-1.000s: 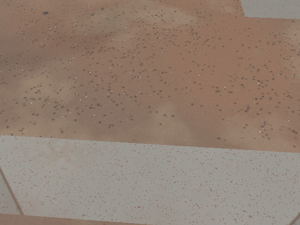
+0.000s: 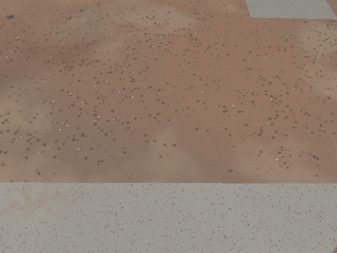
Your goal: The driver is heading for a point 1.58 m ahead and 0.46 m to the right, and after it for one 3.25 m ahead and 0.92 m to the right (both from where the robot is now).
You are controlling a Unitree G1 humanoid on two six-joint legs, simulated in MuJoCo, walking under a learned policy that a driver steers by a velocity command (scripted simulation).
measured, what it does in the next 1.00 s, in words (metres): walks ahead: right foot, then left foot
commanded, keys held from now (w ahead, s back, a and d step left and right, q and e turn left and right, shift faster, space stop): w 0.60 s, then w+e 0.40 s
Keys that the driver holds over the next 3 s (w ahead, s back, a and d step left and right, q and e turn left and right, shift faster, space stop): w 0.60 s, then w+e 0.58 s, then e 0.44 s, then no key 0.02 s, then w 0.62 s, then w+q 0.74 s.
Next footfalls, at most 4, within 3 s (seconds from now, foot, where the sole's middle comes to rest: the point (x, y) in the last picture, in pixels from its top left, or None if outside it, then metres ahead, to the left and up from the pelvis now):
0.14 right None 0.27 -0.13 -0.78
0.68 left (132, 230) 0.59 0.10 -0.78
1.24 right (196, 173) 0.83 -0.19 -0.78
1.76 left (168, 140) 1.03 -0.07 -0.78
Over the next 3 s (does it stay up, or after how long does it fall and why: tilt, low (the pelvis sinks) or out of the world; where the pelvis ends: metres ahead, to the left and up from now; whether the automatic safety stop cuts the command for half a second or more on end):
stays up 1.36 -0.45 0.00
